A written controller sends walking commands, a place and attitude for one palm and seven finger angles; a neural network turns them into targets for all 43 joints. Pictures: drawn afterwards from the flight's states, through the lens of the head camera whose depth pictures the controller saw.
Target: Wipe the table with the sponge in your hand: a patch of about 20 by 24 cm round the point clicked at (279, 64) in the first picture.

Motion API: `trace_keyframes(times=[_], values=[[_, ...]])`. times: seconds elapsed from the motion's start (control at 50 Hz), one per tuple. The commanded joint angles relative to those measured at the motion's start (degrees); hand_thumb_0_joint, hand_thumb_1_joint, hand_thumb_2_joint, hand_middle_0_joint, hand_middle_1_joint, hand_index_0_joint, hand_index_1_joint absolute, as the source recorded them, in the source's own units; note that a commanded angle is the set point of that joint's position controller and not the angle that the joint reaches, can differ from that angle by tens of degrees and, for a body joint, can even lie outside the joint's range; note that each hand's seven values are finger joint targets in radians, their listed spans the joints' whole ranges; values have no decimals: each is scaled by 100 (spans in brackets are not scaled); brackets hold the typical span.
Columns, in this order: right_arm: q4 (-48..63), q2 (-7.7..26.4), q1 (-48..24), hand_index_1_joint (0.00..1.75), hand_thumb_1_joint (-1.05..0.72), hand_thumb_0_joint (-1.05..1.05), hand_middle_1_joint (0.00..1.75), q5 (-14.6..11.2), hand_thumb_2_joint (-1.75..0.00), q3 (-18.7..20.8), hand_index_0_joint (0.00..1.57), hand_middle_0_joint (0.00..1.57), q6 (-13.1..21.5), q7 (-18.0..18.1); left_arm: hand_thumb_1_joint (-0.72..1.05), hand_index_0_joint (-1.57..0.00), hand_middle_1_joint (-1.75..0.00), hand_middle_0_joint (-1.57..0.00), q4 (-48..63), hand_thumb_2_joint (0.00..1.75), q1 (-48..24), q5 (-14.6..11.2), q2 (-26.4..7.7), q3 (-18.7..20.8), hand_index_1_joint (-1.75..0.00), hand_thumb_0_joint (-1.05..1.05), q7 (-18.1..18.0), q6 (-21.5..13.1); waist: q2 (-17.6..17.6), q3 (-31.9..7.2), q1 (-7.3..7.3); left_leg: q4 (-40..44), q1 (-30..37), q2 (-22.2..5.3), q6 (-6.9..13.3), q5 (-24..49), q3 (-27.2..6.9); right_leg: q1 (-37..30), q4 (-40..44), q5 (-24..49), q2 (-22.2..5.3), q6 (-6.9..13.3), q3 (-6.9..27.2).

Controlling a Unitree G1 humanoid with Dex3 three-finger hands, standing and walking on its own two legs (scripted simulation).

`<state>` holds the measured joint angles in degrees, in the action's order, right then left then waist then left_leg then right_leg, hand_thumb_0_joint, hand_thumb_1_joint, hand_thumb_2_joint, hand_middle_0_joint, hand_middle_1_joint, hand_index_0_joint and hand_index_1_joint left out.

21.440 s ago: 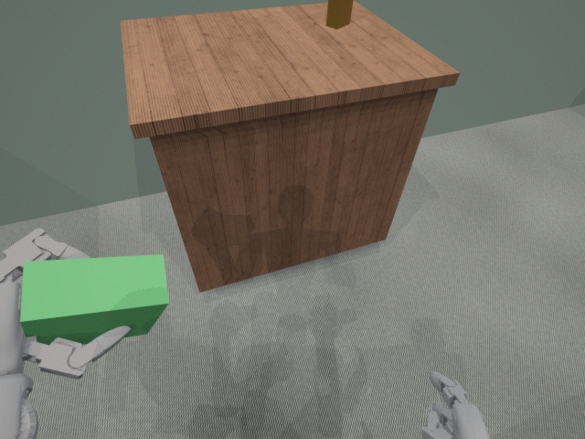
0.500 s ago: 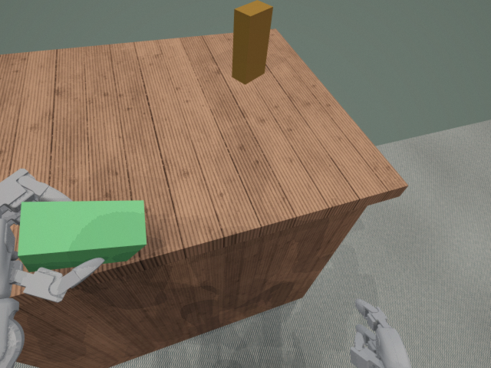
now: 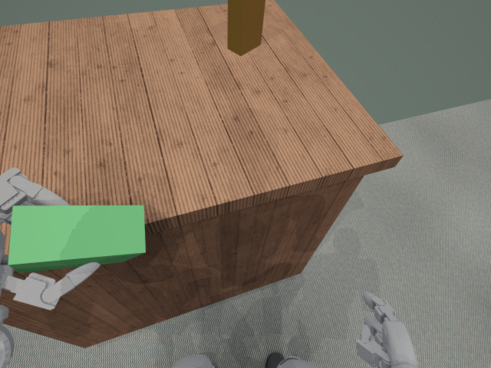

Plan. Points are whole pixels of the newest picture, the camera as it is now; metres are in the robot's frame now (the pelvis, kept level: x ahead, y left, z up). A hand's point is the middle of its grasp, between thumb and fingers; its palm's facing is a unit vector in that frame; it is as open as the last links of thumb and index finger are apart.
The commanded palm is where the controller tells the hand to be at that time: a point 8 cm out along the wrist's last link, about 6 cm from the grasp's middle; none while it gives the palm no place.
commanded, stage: step back with the hand held close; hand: left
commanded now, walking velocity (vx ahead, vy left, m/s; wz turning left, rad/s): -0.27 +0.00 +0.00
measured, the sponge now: (97, 239) +0.24 +0.21 +0.14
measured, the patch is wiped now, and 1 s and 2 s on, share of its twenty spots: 0.00 0.00 0.00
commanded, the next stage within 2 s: stop stepping back and stand still in 0.98 s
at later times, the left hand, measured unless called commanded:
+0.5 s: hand (16, 258) +0.19 +0.25 +0.18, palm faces +0.39 -0.81 -0.44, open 9.8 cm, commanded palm +0.13 +0.28 +0.18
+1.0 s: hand (48, 362) +0.11 +0.19 +0.17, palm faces +0.32 -0.81 -0.49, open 9.8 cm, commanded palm +0.03 +0.23 +0.18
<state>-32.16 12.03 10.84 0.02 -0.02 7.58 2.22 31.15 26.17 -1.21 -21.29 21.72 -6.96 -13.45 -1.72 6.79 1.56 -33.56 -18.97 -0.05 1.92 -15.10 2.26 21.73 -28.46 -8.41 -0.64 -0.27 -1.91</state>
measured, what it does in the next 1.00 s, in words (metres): walks backwards: right foot, then left foot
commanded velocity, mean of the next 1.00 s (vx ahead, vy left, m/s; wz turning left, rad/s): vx -0.38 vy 0.00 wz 0.02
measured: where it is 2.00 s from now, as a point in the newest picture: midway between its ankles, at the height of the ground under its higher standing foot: outside the picture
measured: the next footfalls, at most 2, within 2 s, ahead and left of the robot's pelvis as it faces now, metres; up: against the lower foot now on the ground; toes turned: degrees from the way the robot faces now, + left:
right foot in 0.62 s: -0.06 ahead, -0.15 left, +0.00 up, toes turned -1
left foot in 0.86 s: -0.06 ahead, +0.07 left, +0.00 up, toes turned +1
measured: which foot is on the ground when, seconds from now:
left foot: down 0.00-0.66, up 0.68-0.84, down 0.86-1.00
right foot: down 0.00-0.32, up 0.34-0.60, down 0.62-0.88, up 0.90-1.00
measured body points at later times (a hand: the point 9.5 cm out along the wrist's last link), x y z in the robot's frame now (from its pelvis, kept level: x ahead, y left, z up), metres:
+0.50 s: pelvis -0.04 +0.00 +0.01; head +0.03 +0.03 +0.45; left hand +0.16 +0.29 +0.20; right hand +0.15 -0.21 -0.08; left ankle +0.03 +0.09 -0.73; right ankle -0.06 -0.13 -0.69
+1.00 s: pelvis -0.13 -0.05 +0.00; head -0.05 -0.03 +0.44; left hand +0.09 +0.23 +0.19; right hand +0.05 -0.27 -0.08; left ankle -0.10 +0.07 -0.73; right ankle -0.12 -0.15 -0.69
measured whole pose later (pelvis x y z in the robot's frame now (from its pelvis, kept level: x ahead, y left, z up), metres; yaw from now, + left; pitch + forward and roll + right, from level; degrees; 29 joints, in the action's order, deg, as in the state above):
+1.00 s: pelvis -0.13 -0.05 +0.00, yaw +0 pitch +1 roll +1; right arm -34.0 9.0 7.2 0.1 1.3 10.2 1.6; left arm 34.6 25.4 -1.5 -24.8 25.3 -7.5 -14.3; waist -4.7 10.7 -0.9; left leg -30.3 -18.6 0.7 0.8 -12.5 2.5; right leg 28.5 -54.7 -25.8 1.4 1.1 1.4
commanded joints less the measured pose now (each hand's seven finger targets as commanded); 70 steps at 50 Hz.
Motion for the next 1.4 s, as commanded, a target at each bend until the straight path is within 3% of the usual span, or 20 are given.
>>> trace_keyframes(times=[0.0, 0.12, 0.2, 0.26, 0.3, 0.38, 0.5, 0.62, 0.66, 0.7, 0.78, 0.82, 0.86, 1.04, 1.08, 1.12, 1.14, 1.16, 1.22, 1.38], values=[[964, 706, -403, 30, -90, 0, 30, -89, -90, 294, 20, 20, 375, 68, 10, -120, -160, -120, 1393, 130, -480, -46, -1030, 852, -160, 0, -151, -407, 1169, -1218, 44, 1619, -1416, -1145, 283, -743, -1057, -2063, -1016, -88, 92, -6, 135], [847, 692, -285, 30, -90, 0, 30, -78, -90, 355, 20, 20, 496, -61, 10, -120, -160, -120, 1304, 130, -360, -117, -928, 698, -160, 0, -92, -459, 14, -1382, -10, 68, -508, -454, -94, 197, -552, -1417, 80, 1208, -612, 400, 1017], [631, 539, -198, 30, -90, 0, 30, -16, -90, 300, 20, 20, 381, -51, 10, -120, -160, -120, 1491, 130, -112, -171, -1072, 769, -160, 0, -190, -451, -583, -1358, -77, -784, 514, 52, -245, -573, -336, 59, 1122, -575, -1626, 973, 1807], [622, 514, -358, 30, -90, 0, 30, 3, -90, 234, 20, 20, 302, 51, 10, -120, -160, -120, 1521, 130, 30, -186, -1139, 922, -160, 0, -221, -485, 271, -1245, -75, 706, 468, -319, -113, -34, -692, 7, 251, -629, -726, 494, 810], [778, 688, -518, 30, -90, 0, 30, 10, -90, 249, 20, 20, 354, 90, 10, -120, -160, -120, 1631, 130, -150, -130, -1230, 1102, -160, 0, -157, -584, 1846, -1168, -71, 2092, -917, -1667, 418, -623, -2040, -928, -1799, -1181, 258, 30, 126], [491, 617, -127, 30, -90, 0, 30, 67, -90, 430, 20, 20, 508, -26, 10, -120, -160, -120, 1478, 130, -217, -158, -908, 853, -160, 0, -129, -570, 950, -1517, -104, 1081, 1412, -1634, 708, 3378, -1469, 698, -2746, -1939, 264, 59, 420], [542, 613, -462, 30, -90, 0, 30, 65, -90, 319, 20, 20, 464, -141, 10, -120, -160, -120, 1600, 130, -285, -201, -912, 696, -160, 0, -41, -389, 1404, -1508, -68, 1234, 1227, -1499, 524, 2119, -1543, -118, -843, -1535, 140, 144, 288], [809, 543, -636, 30, -90, 0, 30, -50, -90, 247, 20, 20, 351, -155, 10, -120, -160, -120, 1394, 130, 173, -316, -1360, 1261, -160, 0, 74, -499, 744, -1424, 140, 249, 77, -758, 41, -414, -856, -1544, 1259, 332, -185, 325, -41], [917, 606, -367, 30, -90, 0, 30, -235, -90, 484, 20, 20, 218, -154, 10, -120, -160, -120, 1283, 130, 398, -296, -1206, 970, -160, 0, 133, -430, -1749, -1295, 51, -2845, -429, 475, -462, -1297, -178, -536, 1529, 1167, -1888, 1319, 2036], [832, 240, -755, 30, -90, 0, 30, -149, -90, 219, 20, 20, 141, -139, 10, -120, -160, -120, 1275, 130, 395, -220, -1162, 1025, -160, 0, -48, -396, -793, -1254, -34, -3218, -1146, 66, -509, -1690, -644, -1082, 622, 3201, -1916, 1475, 1474], [643, 207, -566, 30, -90, 0, 30, 4, -90, 77, 20, 20, 169, 101, 10, -120, -160, -120, 1370, 130, 116, -108, -1327, 1105, -160, 0, -354, -442, -321, -1813, -200, 724, 58, 198, -326, -184, 94, -1892, -556, 4267, -1235, 675, 742], [587, 326, -420, 30, -90, 0, 30, -12, -90, 260, 20, 20, 286, 180, 10, -120, -160, -120, 1676, 130, -197, -147, -1343, 1016, -160, 0, -349, -596, 286, -1875, -166, 1558, 1626, -476, -70, 2444, -113, -854, -1353, 2438, -638, 282, 242], [592, 585, -196, 30, -90, 0, 30, -114, -90, 476, 20, 20, 460, 73, 10, -120, -160, -120, 1715, 130, -7, -152, -1042, 889, -160, 0, -190, -704, 1180, -1696, -121, 1158, 2771, -1989, 663, 5417, -1143, 992, -3227, -2217, 113, 216, 444], [647, 550, -402, 30, -90, 0, 30, -79, -90, 453, 20, 20, 374, -66, 10, -120, -160, -120, 1539, 130, 442, -300, -1171, 1435, -160, 0, -89, -519, 1603, -1333, -127, 854, 294, -1539, 495, 1773, -1130, -456, -915, -1109, -4, 162, 75], [719, 606, -280, 30, -90, 0, 30, -91, -90, 411, 20, 20, 342, -94, 10, -120, -160, -120, 1100, 130, 531, -269, -1144, 1366, -160, 0, -54, -439, 1131, -1246, -96, 340, -215, -1311, 339, 15, -1123, -1196, 47, -356, -126, 75, -15], [799, 527, -122, 30, -90, 0, 30, -183, -90, 419, 20, 20, 318, -126, 10, -120, -160, -120, 727, 130, 457, -220, -1253, 1293, -160, 0, -46, -371, -274, -1140, -114, -1393, -464, -420, -63, -1423, -335, -1176, 964, 36, -791, 306, 373], [921, 627, 77, 30, -90, 0, 30, -238, -90, 572, 20, 20, 241, -143, 10, -120, -160, -120, 632, 130, 517, -265, -1142, 1051, -160, 0, -16, -242, -1956, -1391, -94, -3022, -945, 388, -348, -1583, -176, -1017, 1382, -392, -1759, 741, 2397], [895, 698, -21, 30, -90, 0, 30, -244, -90, 541, 20, 20, 222, -141, 10, -120, -160, -120, 720, 130, 474, -335, -993, 858, -160, 0, -42, -79, -1730, -1139, -197, -3508, -786, 218, -347, -1111, -747, -348, 1462, -1083, -2052, 734, 2782], [684, 425, -362, 30, -90, 0, 30, -136, -90, 268, 20, 20, 158, -40, 10, -120, -160, -120, 813, 130, 195, -236, -1113, 865, -160, 0, -200, 10, -400, -908, -313, -4064, -1141, 0, -456, -361, -641, -292, 1073, -1728, -1774, 1020, 2044], [554, 489, -122, 30, -90, 0, 30, 10, -90, 409, 20, 20, 609, 50, 10, -120, -160, -120, 1592, 130, -51, -69, -1429, 992, -160, 0, -357, -194, -568, -1266, -42, 302, 184, 6, 2, -683, 15, -1066, 1091, -1690, -1654, 749, 1807]])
